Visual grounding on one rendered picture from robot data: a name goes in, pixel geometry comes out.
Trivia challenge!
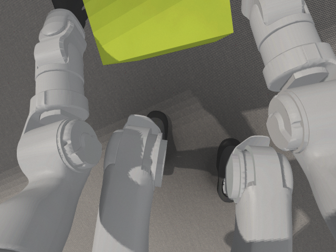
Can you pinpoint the right robot forearm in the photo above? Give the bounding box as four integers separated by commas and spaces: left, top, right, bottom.
241, 0, 336, 92

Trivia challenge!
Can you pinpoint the left robot upper arm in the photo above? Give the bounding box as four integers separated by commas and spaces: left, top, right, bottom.
0, 118, 102, 252

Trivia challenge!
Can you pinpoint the right robot upper arm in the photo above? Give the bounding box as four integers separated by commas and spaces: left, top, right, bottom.
266, 79, 336, 241

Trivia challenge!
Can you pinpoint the left robot forearm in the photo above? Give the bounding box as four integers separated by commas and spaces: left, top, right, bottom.
21, 8, 89, 137

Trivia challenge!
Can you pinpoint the left robot foot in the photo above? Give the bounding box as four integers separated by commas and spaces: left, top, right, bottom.
147, 111, 168, 140

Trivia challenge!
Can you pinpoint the robot left hand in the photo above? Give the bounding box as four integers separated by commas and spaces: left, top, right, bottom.
51, 0, 88, 29

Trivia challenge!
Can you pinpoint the right robot shin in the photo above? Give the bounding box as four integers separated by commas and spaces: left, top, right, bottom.
223, 135, 293, 200

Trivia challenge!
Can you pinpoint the carton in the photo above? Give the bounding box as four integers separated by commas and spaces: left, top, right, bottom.
83, 0, 234, 65

